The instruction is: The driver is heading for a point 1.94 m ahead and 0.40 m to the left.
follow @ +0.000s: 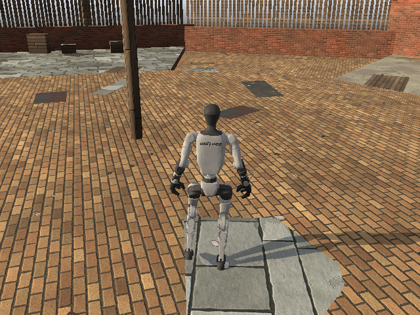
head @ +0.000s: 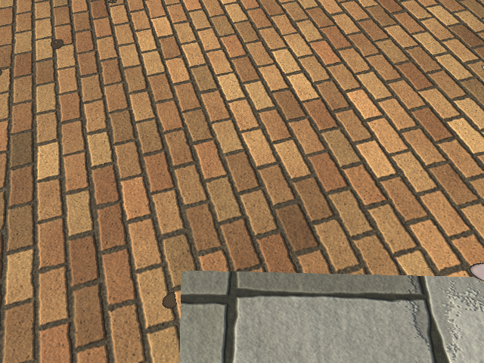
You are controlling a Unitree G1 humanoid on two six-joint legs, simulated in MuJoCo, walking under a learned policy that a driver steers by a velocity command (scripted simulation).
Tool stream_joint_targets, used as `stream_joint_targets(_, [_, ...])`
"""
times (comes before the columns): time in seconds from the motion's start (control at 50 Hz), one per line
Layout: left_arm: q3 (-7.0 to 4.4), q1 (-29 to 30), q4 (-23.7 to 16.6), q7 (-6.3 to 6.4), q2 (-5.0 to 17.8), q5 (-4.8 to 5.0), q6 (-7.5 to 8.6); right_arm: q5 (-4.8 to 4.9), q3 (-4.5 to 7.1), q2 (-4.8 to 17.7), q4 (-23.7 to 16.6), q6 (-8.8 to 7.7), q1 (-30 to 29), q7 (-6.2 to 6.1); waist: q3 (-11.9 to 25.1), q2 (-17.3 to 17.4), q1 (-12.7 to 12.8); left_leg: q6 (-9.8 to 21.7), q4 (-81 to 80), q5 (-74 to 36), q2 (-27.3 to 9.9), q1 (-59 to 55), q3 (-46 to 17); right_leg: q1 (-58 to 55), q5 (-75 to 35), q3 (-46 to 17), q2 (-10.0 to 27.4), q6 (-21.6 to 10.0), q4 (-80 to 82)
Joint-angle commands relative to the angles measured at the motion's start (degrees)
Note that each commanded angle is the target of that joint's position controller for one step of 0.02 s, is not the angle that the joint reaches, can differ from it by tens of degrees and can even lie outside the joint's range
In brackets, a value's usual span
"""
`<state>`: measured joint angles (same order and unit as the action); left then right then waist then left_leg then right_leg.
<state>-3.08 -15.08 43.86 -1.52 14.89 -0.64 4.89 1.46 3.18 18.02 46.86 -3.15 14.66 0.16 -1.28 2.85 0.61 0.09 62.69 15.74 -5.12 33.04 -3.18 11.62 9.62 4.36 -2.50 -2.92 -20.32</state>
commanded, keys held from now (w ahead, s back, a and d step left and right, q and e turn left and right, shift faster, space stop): q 0.52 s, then no key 0.48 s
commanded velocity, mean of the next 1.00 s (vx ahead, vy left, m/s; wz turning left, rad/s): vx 0.11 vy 0.00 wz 0.36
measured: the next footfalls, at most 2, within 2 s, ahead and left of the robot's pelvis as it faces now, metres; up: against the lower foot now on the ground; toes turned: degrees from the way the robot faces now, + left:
left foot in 0.28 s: +0.29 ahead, +0.14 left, +0.00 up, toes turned +9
right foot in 0.72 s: +0.32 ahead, -0.10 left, +0.00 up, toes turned +24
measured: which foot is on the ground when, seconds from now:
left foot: up 0.00-0.26, down 0.28-0.74, up 0.76-0.98, down 1.00-1.00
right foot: down 0.00-0.30, up 0.32-0.70, down 0.72-1.00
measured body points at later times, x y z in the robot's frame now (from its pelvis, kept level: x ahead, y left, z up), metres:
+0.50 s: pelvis +0.18 +0.04 -0.01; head +0.23 +0.06 +0.43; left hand +0.26 +0.35 -0.12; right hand +0.39 -0.20 -0.10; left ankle +0.25 +0.13 -0.74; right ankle +0.22 -0.13 -0.68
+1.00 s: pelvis +0.23 +0.00 -0.01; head +0.25 -0.01 +0.44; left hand +0.25 +0.28 -0.12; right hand +0.46 -0.20 -0.12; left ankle +0.16 +0.13 -0.74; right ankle +0.28 -0.11 -0.74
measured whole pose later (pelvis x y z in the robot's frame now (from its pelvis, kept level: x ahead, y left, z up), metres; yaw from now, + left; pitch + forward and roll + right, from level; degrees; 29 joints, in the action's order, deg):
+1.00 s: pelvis +0.23 +0.00 -0.01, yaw +22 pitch +1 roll +0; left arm -1.7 -10.2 44.8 0.6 13.1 -0.1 0.3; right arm 0.2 3.5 16.0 40.7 2.6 10.5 -1.3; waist -1.1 1.7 0.7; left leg -4.1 29.9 15.3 -0.7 13.3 -4.4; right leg 15.5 14.8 -1.2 0.0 0.1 -29.7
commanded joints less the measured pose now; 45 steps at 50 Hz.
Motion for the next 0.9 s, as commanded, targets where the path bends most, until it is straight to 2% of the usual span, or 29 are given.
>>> stream_joint_targets(0.02, [-1.84,3.38,-2.39,0.52,7.02,-0.7,1.94,-0.39,1.05,2.63,-2.68,0.6,2.05,-0.5,-0.52,-6.49,-1.99,-1.37,-3.42,-6.79,-1.53,4.25,-3.58,-0.92,-20.9,-7.87,15.91,-9.27,11.92])
stream_joint_targets(0.04, [-1.89,3.61,-2.02,0.86,7.24,-0.71,1.85,-0.77,0.99,2.27,-3.08,0.45,1.38,-0.37,-0.44,-6.21,-2.13,-1.54,-7.27,-10.03,-0.95,3.59,-2.99,-1.13,-27.45,-4.52,14.95,-8.53,11.04])
stream_joint_targets(0.08, [-1.98,4.64,-1.76,1.64,8.14,-0.49,1.33,-1.13,0.51,1.03,-4.22,0.03,-1.85,0.39,-0.37,-6.51,-1.26,-1.4,-16.98,-17.89,0.05,-0.65,0.48,0.23,-30.88,1.24,12.73,-6.86,10.33])
stream_joint_targets(0.14, [-2.28,1.67,-0.15,2.77,9.66,0.15,0.18,-1.16,0.19,0.22,-7.11,0.01,-7.35,1.85,0.45,-5.99,1.27,-0.8,-24.66,-22.9,1.24,-2.26,2.8,-4.13,-32.14,2.69,14.25,-6.4,8.44])
stream_joint_targets(0.22, [-3.18,2.24,0.5,3.78,11.52,1.68,-2.23,-1.5,1.42,3.03,-9.9,0.61,-7.54,3.41,1.57,-7.01,0.09,2.0,-28.21,-12.64,2.79,-1.82,4.22,-12.0,-37.95,2.54,17.39,-4.94,0.05])
stream_joint_targets(0.24, [-3.41,2.96,0.2,4.17,11.88,1.98,-2.84,-1.64,1.97,4.01,-9.81,0.63,-5.2,3.63,2.81,-7.27,-1.21,2.95,-28.98,-9.91,4.22,-4.64,5.43,-12.37,-41.93,2.76,17.23,-4.21,-4.58])
stream_joint_targets(0.26, [-3.37,3.65,-0.17,4.47,11.57,2.11,-3.44,-1.57,2.93,5.56,-8.87,0.47,-0.39,3.56,5.15,-6.15,-3.66,4.36,-32.6,-11.52,6.25,-10.67,6.45,-11.55,-42.48,3.87,15.42,-2.72,-12.56])
stream_joint_targets(0.28, [-2.96,1.97,-0.37,4.49,10.59,1.68,-3.54,-1.78,4.3,8.86,-7.95,0.31,4.66,2.63,8.56,-1.79,-5.79,6.69,-37.42,-25.2,6.16,-20.41,3.49,-7.14,-34.92,5.38,11.13,0.48,-24.72])
stream_joint_targets(0.3, [-1.5,-2.38,-2.02,3.94,6.35,-1.39,-3.05,-1.95,5.41,14.68,-8.94,0.8,6.05,1.13,14.51,10.84,-2.92,13.9,-32.4,-54.65,-7.3,-37.43,-14.62,10.45,3.48,5.75,4.06,4.81,-44.25])
stream_joint_targets(0.32, [-0.38,-5.04,-2.8,2.76,5.41,-1.19,-2.33,-2.62,4.77,14.69,-10.93,0.73,5.02,1.14,24.37,12.96,-1.62,25.25,-36.33,-53.26,-17.49,-47.74,-36.05,23.2,32.16,-5.1,-3.99,6.4,-58.81])
stream_joint_targets(0.34, [-1.48,-1.86,-2.09,2.0,9.69,0.47,-2.28,-2.06,4.0,10.86,-12.44,1.09,2.62,1.38,24.34,3.61,-4.1,22.8,-38.08,-44.44,-14.32,-44.67,-30.06,24.68,28.11,-11.52,0.23,5.45,-60.74])
stream_joint_targets(0.36, [-1.47,1.97,-3.3,2.03,9.55,1.33,-2.61,-1.37,3.39,8.71,-12.97,1.32,-0.88,1.22,17.67,0.87,-3.26,19.7,-39.17,-36.5,-11.42,-38.1,-23.88,26.72,23.4,-10.5,1.86,4.94,-58.06])
stream_joint_targets(0.38, [-1.51,3.35,-2.85,2.72,8.82,0.73,-3.14,-0.67,3.05,7.33,-13.0,1.78,-2.94,0.93,12.4,-3.38,-2.03,16.87,-41.0,-29.33,-8.81,-31.08,-20.49,26.81,20.07,-9.9,3.76,5.21,-53.48])
stream_joint_targets(0.4, [-1.83,4.19,-3.13,3.4,9.27,0.13,-3.95,-0.57,2.77,6.55,-13.24,2.31,-4.67,0.51,9.33,-3.02,-0.8,15.27,-43.23,-22.44,-6.98,-24.14,-18.97,24.15,17.5,-9.84,4.77,5.26,-48.83])
stream_joint_targets(0.42, [-1.9,3.64,-3.31,3.47,9.04,0.22,-4.52,-1.35,2.89,7.1,-13.72,2.63,-5.43,0.33,7.95,0.28,0.47,14.91,-44.27,-21.72,-5.4,-19.4,-18.19,20.68,16.13,-9.28,4.27,5.49,-46.39])
stream_joint_targets(0.46, [-1.6,1.99,-2.86,3.77,7.57,0.12,-4.77,-2.0,3.38,7.97,-14.27,3.0,-6.18,-0.18,8.57,2.73,1.14,14.78,-44.59,-22.73,-3.76,-16.73,-16.54,17.9,14.72,-8.55,3.18,6.56,-40.34])
stream_joint_targets(0.52, [-1.34,3.76,-3.08,4.15,6.79,0.05,-4.91,-1.41,3.91,9.03,-14.44,3.52,-5.5,-1.38,10.46,2.62,0.16,13.86,-44.12,-17.48,-3.04,-16.7,-17.45,16.66,11.15,-9.38,2.55,7.69,-33.68])
stream_joint_targets(0.6, [-1.24,5.09,-3.33,3.76,6.7,0.44,-5.02,-1.77,3.42,7.78,-14.63,4.47,-6.46,-1.84,9.5,5.37,-1.05,12.12,-44.61,-4.21,-2.07,-14.09,-18.05,13.0,7.82,-8.74,3.05,7.75,-27.36])
stream_joint_targets(0.66, [-1.23,5.49,-3.89,3.06,6.74,0.58,-4.2,-1.99,2.83,6.76,-14.09,4.92,-5.62,-1.45,8.5,6.43,-1.92,11.74,-42.79,-3.83,-2.83,-15.41,-20.35,10.27,8.85,-7.85,3.08,6.59,-20.89])
stream_joint_targets(0.7, [-1.2,3.13,-3.26,2.35,5.85,0.41,-3.47,-1.55,2.09,5.64,-13.8,5.26,-6.14,-1.36,7.83,5.96,-0.08,9.69,-40.07,-4.5,-1.64,-14.68,-20.18,3.76,2.82,-6.16,2.56,4.61,-9.13])
stream_joint_targets(0.72, [-1.38,2.83,-3.42,2.15,6.82,-0.33,-3.22,-1.49,1.6,4.31,-12.91,5.17,-3.79,-1.35,7.06,3.98,-0.17,7.06,-37.97,-2.27,0.46,-12.88,-18.64,-0.15,-0.92,-8.06,4.98,3.02,-3.72])
stream_joint_targets(0.74, [-1.91,2.45,-4.21,2.26,10.65,-1.63,-3.16,-2.23,0.88,1.87,-12.63,4.87,-1.29,-1.31,7.31,-5.91,-1.95,3.17,-28.31,6.61,5.91,-9.21,-12.56,-3.43,-5.76,-18.7,15.51,-0.69,0.92])
stream_joint_targets(0.76, [-2.24,4.74,-3.32,2.18,12.35,-2.69,-3.37,-1.8,1.38,2.82,-14.39,4.23,-1.99,-1.21,3.79,-18.29,-4.22,0.83,-24.66,13.6,10.77,-6.47,-4.56,2.85,-8.69,-28.23,22.28,-8.84,3.22])
stream_joint_targets(0.78, [-1.49,7.13,-5.03,2.23,9.18,-2.51,-3.06,-2.38,2.33,6.72,-13.76,3.93,-4.26,-1.45,3.53,-15.27,-1.7,-1.18,-16.99,15.08,8.51,-8.32,-5.23,5.36,-7.12,-28.59,22.44,-11.17,4.67])
stream_joint_targets(0.8, [-1.5,7.24,-4.79,2.4,9.01,-1.7,-2.87,-1.8,3.12,7.87,-13.32,4.07,-5.26,-1.47,3.05,-13.33,-1.16,-2.09,-12.68,13.88,8.72,-7.71,-4.87,4.52,-6.81,-26.23,20.41,-10.29,3.93])
stream_joint_targets(0.82, [-1.55,7.6,-4.72,2.6,9.34,-0.87,-2.8,-1.76,3.12,6.52,-11.99,4.63,-4.4,-1.8,3.34,-11.34,-1.37,-3.3,-9.72,13.3,8.27,-7.04,-4.69,2.83,-7.37,-23.47,18.38,-9.02,2.97])
stream_joint_targets(0.84, [-1.42,8.19,-4.42,2.68,9.02,0.02,-2.77,-2.0,2.88,5.43,-11.68,5.13,-3.89,-1.86,2.59,-11.31,-1.33,-4.22,-8.2,11.9,7.33,-5.83,-4.86,1.49,-10.4,-22.2,17.92,-8.5,1.89])
stream_joint_targets(0.88, [-0.81,8.36,-3.63,2.63,7.19,0.21,-3.21,-1.66,1.69,1.67,-10.77,5.41,-3.15,-1.69,3.03,-11.0,-1.8,-5.2,-13.19,10.85,6.13,-8.8,-2.48,0.38,-16.93,-16.79,14.34,-6.94,-0.14])
stream_joint_targets(0.9, [-0.75,7.88,-3.25,2.51,6.8,0.15,-3.55,-1.54,1.1,0.22,-10.74,5.24,-4.09,-1.59,3.72,-11.99,-1.03,-5.37,-17.82,10.22,5.73,-10.89,-0.92,-0.79,-19.43,-15.05,13.06,-6.52,-1.32])
Keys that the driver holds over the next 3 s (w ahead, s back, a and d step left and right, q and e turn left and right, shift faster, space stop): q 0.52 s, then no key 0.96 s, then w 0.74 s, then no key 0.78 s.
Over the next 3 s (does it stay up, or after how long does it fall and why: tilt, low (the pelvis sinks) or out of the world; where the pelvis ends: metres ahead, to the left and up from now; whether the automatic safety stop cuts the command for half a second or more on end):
stays up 0.66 0.20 -0.01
